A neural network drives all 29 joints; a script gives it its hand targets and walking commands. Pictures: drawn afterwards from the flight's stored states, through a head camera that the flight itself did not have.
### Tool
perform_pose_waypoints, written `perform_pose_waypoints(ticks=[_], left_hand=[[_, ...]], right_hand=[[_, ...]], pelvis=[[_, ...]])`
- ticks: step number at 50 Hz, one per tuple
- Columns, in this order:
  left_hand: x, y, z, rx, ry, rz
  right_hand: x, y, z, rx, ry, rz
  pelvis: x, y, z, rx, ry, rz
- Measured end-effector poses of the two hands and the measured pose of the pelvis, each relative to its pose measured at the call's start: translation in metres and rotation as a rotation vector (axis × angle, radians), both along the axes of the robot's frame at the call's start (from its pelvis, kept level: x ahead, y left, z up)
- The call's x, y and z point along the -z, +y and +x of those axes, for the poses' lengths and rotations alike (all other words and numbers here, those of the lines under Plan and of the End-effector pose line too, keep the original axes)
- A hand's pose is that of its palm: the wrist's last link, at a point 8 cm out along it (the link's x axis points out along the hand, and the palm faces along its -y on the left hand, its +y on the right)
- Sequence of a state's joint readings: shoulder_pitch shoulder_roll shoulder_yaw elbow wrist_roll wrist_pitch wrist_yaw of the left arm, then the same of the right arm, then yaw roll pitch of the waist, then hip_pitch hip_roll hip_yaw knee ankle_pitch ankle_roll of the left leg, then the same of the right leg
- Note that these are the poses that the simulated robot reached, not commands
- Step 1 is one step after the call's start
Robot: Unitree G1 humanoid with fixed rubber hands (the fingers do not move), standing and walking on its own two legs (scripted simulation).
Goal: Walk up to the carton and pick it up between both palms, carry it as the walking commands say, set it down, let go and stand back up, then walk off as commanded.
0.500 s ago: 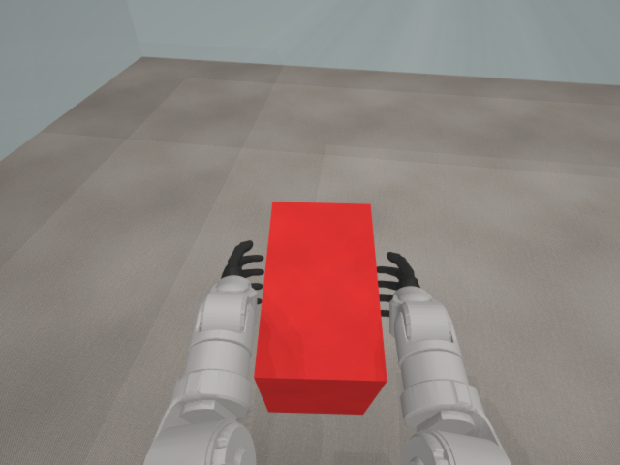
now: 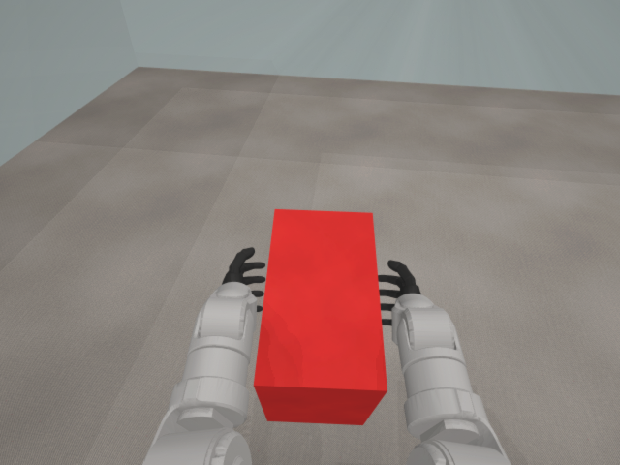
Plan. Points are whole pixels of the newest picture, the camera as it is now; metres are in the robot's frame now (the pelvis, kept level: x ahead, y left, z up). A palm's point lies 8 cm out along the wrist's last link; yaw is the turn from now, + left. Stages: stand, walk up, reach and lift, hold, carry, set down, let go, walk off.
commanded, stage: reach and lift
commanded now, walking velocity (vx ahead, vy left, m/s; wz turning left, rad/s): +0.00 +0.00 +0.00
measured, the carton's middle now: (319, 318) +0.35 +0.00 -0.03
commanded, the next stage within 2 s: hold in 0.50 s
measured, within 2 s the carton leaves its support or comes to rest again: neither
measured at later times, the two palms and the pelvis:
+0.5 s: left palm (233, 304) +0.30 +0.12 +0.06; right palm (409, 315) +0.30 -0.12 +0.06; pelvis -0.01 +0.00 +0.00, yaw +0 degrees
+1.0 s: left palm (231, 306) +0.30 +0.12 +0.06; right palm (408, 314) +0.30 -0.12 +0.06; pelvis -0.01 +0.00 +0.00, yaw +0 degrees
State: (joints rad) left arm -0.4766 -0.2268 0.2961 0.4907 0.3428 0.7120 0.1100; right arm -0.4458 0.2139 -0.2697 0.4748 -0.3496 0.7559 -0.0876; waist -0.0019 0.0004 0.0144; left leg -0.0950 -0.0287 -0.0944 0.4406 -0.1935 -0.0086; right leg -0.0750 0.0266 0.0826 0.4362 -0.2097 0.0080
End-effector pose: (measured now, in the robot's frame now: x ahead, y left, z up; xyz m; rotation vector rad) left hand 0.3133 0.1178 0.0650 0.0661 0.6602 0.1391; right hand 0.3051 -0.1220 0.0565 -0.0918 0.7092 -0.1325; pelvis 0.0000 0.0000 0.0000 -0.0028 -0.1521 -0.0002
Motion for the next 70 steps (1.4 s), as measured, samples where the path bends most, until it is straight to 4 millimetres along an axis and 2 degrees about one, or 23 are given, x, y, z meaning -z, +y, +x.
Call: perform_pose_waypoints(ticks=[24,67,70], left_hand=[[0.002,0.001,-0.011,-0.008,-0.002,-0.003],[0.006,0.004,-0.015,-0.001,0.003,0.001],[0.007,0.004,-0.013,-0.008,-0.002,0.001]], right_hand=[[0.001,0.001,-0.009,-0.004,0.001,-0.005],[0.001,0.003,-0.01,-0.011,-0.006,-0.006],[0.002,0.004,-0.007,-0.015,-0.009,-0.013]], pelvis=[[0.003,-0.003,-0.008,-0.001,-0.01,0.0],[0.003,-0.001,-0.007,0.001,-0.008,-0.001],[0.005,-0.003,-0.008,-0.009,0.052,0.001]])
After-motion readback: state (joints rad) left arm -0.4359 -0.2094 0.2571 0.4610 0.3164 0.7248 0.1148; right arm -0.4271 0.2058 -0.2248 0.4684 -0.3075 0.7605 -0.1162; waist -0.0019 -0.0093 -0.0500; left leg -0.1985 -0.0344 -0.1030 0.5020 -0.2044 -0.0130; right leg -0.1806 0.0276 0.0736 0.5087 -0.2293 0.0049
